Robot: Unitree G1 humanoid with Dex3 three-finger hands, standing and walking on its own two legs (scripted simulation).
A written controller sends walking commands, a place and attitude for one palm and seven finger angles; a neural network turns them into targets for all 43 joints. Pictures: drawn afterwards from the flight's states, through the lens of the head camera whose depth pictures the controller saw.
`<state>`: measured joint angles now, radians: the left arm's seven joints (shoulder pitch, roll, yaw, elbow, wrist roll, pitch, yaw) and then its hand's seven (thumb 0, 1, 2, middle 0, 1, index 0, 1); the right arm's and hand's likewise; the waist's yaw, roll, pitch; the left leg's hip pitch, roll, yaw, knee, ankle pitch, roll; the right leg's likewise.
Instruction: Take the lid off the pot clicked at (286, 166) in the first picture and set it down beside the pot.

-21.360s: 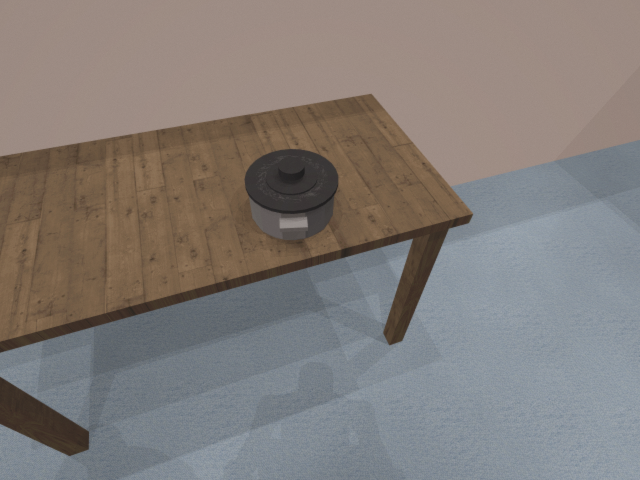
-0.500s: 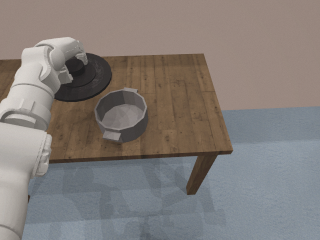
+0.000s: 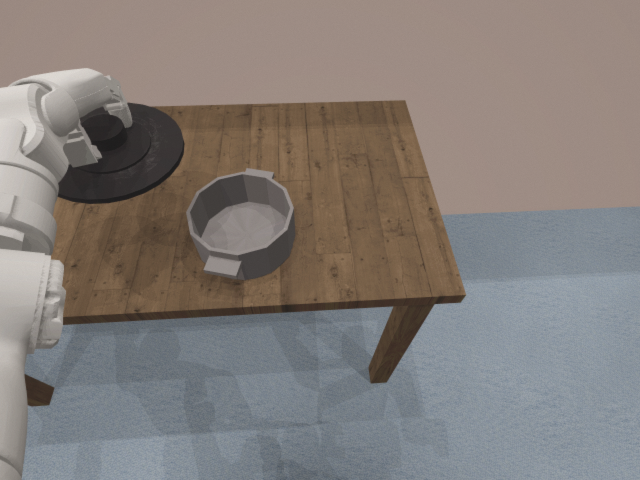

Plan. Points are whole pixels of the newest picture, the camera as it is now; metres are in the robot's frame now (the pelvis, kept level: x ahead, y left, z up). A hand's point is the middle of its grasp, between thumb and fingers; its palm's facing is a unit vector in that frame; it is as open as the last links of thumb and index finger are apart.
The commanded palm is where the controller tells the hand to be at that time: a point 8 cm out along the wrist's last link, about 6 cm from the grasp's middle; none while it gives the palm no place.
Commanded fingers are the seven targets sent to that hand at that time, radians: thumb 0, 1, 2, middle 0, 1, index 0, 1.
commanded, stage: move the lid sideways beside the pot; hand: left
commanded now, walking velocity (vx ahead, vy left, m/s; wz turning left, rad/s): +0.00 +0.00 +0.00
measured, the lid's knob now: (104, 132) +0.53 +0.24 +0.13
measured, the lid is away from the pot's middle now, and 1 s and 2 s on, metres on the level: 0.15 0.23 0.23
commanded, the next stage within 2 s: lower the lid onto the table in 0.74 s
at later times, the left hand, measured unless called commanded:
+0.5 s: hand (37, 151) +0.49 +0.30 +0.14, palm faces -0.40 -0.10 -0.91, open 8.4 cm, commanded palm +0.52 +0.31 +0.21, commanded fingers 0.00 0.68 0.97 -1.09 -1.23 -0.61 -1.09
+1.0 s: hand (14, 161) +0.48 +0.33 +0.14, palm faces -0.41 -0.11 -0.91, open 8.4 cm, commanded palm +0.52 +0.33 +0.20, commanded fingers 0.00 0.68 0.97 -1.09 -1.23 -0.61 -1.09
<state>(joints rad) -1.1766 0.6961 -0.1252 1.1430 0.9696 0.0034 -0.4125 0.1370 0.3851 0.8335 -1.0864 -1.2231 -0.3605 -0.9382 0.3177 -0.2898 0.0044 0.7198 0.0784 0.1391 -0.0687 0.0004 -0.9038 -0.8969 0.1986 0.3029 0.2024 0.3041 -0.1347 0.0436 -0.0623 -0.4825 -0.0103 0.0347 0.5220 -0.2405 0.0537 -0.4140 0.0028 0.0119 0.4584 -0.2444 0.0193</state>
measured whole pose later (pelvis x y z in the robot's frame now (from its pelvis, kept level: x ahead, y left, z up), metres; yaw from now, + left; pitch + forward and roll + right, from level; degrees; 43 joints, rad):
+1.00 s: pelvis +0.00 +0.02 -0.01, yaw +0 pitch +14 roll -3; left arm -1.17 0.87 -0.08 1.13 0.96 -0.15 -0.48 0.14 0.39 0.83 -1.09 -1.22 -0.36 -0.94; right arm 0.32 -0.29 0.02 0.72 0.09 0.18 -0.08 0.00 -0.90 -0.90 0.20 0.30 0.20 0.30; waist -0.13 0.03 -0.05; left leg -0.58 -0.01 0.02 0.62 -0.29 0.07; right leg -0.48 0.01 0.00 0.50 -0.26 0.03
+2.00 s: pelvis +0.00 +0.02 -0.02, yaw -1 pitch +17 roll -4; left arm -1.09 0.87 -0.04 1.16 1.00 -0.21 -0.41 0.14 0.39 0.84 -1.08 -1.22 -0.36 -0.94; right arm 0.35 -0.28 0.03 0.72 0.08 0.16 -0.11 0.00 -0.90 -0.90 0.20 0.30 0.20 0.30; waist -0.15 0.03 -0.07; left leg -0.69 0.01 0.03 0.72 -0.33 0.07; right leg -0.59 0.02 0.00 0.59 -0.29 0.03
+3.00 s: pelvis -0.01 +0.02 -0.04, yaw -2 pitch +22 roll -5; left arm -1.08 0.93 0.01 1.21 1.04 -0.24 -0.35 0.14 0.39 0.84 -1.08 -1.22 -0.35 -0.94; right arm 0.37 -0.28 0.06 0.70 0.07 0.18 -0.13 0.00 -0.90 -0.90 0.20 0.30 0.21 0.30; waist -0.20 0.03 -0.08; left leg -0.88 0.03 0.02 0.87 -0.39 0.07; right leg -0.77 0.04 0.00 0.73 -0.35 0.03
